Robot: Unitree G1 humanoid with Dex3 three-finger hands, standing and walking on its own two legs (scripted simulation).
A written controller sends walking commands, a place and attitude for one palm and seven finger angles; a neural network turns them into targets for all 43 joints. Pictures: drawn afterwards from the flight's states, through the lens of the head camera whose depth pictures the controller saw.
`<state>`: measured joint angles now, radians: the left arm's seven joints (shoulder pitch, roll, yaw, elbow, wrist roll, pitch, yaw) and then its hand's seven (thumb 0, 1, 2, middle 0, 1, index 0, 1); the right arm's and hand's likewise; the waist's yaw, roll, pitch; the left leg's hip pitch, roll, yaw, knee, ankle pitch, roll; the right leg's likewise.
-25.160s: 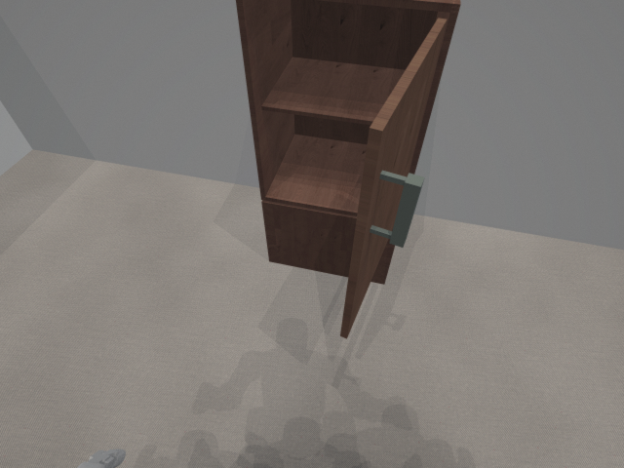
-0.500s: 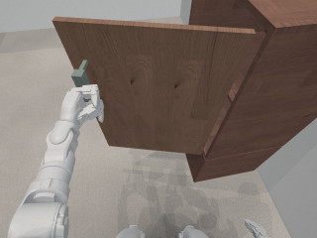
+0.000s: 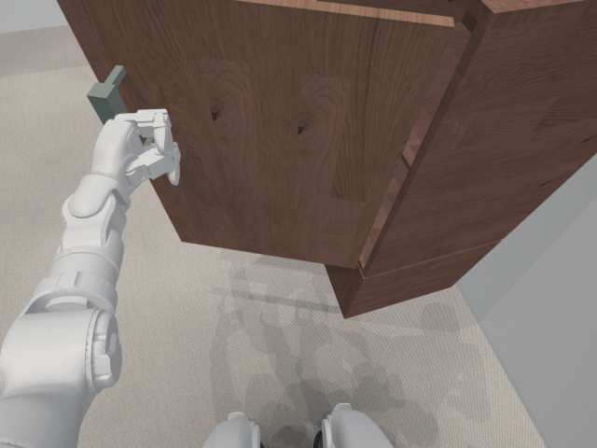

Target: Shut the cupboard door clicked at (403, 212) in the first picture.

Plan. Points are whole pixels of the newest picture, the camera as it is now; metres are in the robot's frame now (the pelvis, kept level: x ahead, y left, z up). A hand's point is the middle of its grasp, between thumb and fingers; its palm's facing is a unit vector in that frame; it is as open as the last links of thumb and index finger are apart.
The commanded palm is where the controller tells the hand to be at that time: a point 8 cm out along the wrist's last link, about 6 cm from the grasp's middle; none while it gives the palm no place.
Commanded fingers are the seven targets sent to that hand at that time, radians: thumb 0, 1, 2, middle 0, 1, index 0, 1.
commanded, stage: push the door shut along its arc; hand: left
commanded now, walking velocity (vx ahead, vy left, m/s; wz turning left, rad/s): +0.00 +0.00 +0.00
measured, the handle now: (129, 122) +0.55 +0.21 +0.09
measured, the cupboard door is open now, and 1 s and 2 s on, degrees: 64 50 47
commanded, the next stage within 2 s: pull the fist back off the door in 0.88 s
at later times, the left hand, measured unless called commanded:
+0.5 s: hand (201, 126) +0.53 +0.11 +0.09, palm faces -0.32 -0.95 -0.01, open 3.1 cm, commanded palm +0.53 +0.16 +0.09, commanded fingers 0.00 0.90 0.90 -1.30 -1.50 -1.30 -1.50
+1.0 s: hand (227, 106) +0.57 +0.08 +0.10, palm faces -0.42 -0.91 -0.02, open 3.5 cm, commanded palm +0.58 +0.11 +0.09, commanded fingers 0.00 0.90 0.90 -1.30 -1.50 -1.30 -1.50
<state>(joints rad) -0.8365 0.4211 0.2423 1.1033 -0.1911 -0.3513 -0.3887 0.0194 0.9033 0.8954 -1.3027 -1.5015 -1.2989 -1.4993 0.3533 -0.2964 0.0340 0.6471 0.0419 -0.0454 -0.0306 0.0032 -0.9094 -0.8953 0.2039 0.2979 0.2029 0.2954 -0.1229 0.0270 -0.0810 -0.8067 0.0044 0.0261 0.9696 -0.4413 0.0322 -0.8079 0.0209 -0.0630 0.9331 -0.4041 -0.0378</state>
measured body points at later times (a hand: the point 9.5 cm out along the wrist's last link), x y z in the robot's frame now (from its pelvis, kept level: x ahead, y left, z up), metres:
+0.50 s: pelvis +0.00 +0.00 -0.01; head +0.13 +0.00 +0.42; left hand +0.54 +0.16 +0.10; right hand +0.00 -0.27 -0.13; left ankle +0.01 +0.10 -0.68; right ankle +0.02 -0.10 -0.68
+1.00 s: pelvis +0.01 +0.00 -0.03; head +0.17 +0.01 +0.39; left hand +0.58 +0.13 +0.10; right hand -0.02 -0.28 -0.13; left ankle +0.01 +0.10 -0.68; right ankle +0.03 -0.10 -0.68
